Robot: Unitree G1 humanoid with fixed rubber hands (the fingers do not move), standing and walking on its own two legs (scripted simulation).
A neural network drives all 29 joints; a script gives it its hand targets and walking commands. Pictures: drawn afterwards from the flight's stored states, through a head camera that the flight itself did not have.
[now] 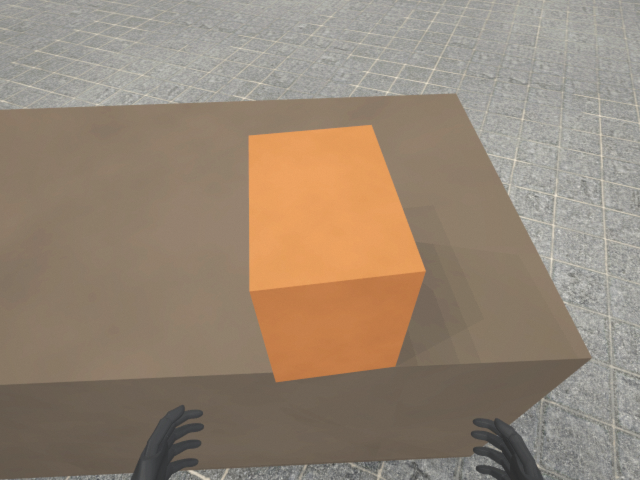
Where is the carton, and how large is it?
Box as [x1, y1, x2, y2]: [249, 125, 425, 381]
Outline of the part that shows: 371,125 249,136 249,291 276,381 395,365 425,270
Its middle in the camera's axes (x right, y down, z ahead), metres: +0.00 +0.02 +0.57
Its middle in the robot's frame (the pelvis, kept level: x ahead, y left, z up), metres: +0.42 +0.03 +0.02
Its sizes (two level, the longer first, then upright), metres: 0.268 0.181 0.247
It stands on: a pedestal, 0.68 m high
